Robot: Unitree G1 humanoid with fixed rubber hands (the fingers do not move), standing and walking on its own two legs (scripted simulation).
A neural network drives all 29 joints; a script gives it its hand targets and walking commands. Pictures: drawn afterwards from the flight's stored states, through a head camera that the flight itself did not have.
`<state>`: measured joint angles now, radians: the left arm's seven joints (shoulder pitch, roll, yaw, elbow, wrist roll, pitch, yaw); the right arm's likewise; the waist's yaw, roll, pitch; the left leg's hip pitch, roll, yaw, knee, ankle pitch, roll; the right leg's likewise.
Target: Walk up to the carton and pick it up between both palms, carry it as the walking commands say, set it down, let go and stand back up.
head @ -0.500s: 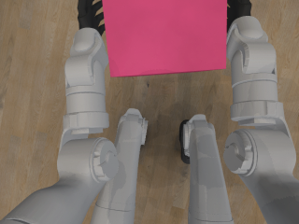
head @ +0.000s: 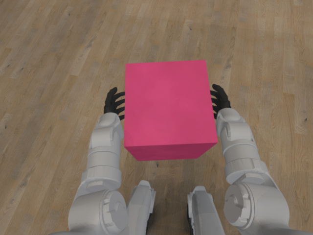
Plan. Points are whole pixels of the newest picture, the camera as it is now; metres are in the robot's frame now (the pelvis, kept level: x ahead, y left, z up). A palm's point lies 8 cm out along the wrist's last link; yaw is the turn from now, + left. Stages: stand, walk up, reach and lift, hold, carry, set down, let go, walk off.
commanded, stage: reach and lift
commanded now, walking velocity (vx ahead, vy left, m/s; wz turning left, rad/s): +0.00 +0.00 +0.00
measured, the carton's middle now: (166, 118) +0.44 +0.03 -0.10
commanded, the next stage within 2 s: none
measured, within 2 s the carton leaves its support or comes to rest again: neither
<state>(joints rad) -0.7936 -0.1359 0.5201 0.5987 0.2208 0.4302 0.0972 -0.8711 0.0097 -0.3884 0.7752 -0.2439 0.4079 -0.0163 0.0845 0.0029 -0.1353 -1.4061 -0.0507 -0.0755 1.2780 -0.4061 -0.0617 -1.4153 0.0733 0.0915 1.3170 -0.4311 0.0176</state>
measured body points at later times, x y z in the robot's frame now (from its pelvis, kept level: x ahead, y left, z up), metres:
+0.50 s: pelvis +0.04 -0.01 +0.08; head +0.20 -0.02 +0.50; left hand +0.40 +0.17 +0.02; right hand +0.44 -0.12 +0.00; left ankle +0.09 +0.14 -0.59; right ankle +0.08 -0.12 -0.59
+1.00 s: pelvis +0.05 +0.00 +0.13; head +0.15 -0.01 +0.57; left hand +0.39 +0.17 +0.10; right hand +0.41 -0.12 +0.08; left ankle +0.09 +0.14 -0.59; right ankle +0.08 -0.12 -0.59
